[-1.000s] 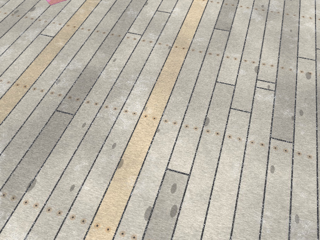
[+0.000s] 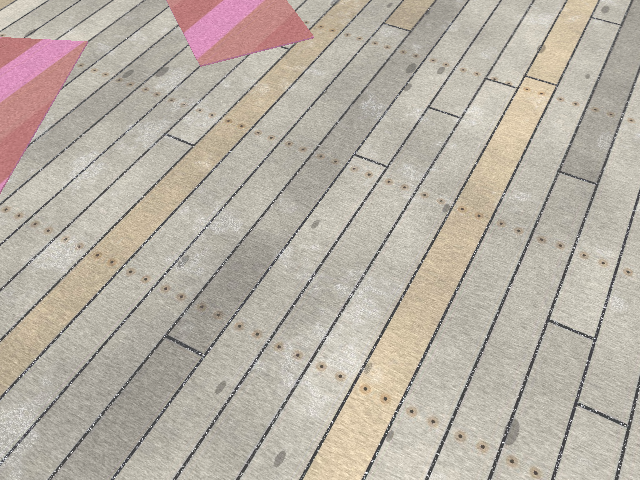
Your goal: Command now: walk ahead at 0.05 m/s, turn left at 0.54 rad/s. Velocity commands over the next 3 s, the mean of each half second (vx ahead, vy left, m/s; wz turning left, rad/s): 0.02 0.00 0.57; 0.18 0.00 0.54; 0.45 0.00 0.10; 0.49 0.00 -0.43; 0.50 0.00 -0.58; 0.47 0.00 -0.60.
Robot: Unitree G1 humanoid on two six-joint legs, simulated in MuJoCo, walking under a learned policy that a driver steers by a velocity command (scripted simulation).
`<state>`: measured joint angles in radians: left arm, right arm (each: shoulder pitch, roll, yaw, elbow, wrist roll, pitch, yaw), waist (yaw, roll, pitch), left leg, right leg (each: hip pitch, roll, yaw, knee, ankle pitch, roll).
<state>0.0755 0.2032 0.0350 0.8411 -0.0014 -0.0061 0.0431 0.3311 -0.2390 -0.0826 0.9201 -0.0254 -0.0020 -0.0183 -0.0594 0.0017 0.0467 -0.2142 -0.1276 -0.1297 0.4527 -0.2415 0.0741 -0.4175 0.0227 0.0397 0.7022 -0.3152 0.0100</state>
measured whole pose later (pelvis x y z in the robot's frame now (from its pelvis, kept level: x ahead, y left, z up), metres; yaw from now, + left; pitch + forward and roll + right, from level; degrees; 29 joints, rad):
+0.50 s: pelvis -0.01 -0.01 +0.00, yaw +18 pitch +0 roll +0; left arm 0.22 0.28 0.05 0.78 0.03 0.01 0.02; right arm 0.15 -0.27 -0.06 0.75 -0.01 0.09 0.05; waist 0.02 -0.01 0.07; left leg -0.30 0.01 0.04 0.71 -0.42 0.00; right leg -0.25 -0.09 -0.21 0.50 -0.23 -0.02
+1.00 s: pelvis +0.03 +0.03 +0.01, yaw +33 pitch +2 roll +0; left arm 0.17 0.30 0.06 0.75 0.03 0.00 -0.03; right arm 0.39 -0.28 -0.05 0.80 -0.02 -0.02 0.02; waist -0.05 -0.01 -0.02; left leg -0.10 -0.12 -0.19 0.31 -0.22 0.09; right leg -0.44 -0.02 0.01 0.68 -0.27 0.02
